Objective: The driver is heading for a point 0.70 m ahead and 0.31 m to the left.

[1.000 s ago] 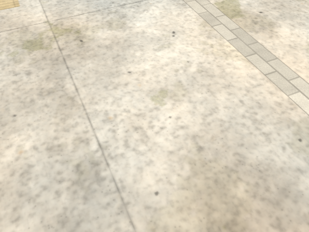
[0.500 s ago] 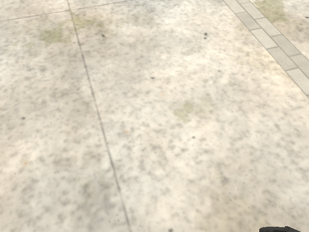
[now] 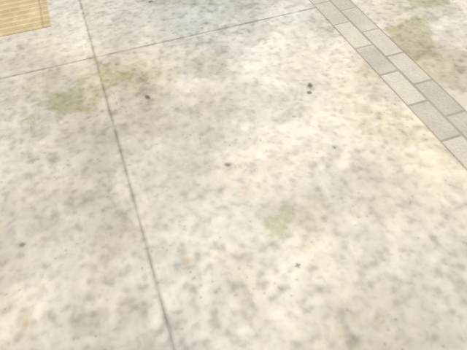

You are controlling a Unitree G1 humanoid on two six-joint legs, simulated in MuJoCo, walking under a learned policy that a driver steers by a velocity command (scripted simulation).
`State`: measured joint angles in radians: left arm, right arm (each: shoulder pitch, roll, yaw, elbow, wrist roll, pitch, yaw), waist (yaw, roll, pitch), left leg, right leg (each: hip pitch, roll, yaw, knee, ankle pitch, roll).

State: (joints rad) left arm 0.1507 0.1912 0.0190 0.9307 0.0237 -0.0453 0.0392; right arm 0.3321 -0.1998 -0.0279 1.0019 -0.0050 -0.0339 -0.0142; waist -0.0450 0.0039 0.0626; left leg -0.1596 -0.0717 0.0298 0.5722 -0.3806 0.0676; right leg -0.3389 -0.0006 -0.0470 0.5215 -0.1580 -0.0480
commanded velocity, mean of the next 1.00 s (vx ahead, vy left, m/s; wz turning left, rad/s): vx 0.12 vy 0.00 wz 0.53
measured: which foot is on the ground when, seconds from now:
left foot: up 0.00-0.38, down 0.40-0.92, up 0.94-1.00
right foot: down 0.00-0.40, up 0.42-0.90, down 0.92-1.00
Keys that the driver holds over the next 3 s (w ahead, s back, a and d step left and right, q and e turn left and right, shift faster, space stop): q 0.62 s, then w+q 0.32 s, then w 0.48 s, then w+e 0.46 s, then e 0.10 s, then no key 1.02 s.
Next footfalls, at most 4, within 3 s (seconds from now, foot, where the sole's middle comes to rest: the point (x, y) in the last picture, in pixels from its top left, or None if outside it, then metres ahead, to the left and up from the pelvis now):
0.40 left None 0.01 0.11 -0.77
0.92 right None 0.13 -0.04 -0.77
1.36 left None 0.24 0.31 -0.77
1.90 right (122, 321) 0.58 0.35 -0.77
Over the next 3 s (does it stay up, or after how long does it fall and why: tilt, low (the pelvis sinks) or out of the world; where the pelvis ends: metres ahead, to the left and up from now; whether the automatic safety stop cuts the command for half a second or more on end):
stays up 0.61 0.42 0.01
